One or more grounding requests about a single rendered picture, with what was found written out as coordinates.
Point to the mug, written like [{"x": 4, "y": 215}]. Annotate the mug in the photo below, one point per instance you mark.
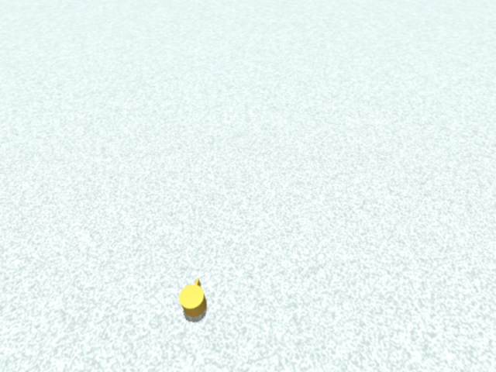
[{"x": 193, "y": 300}]

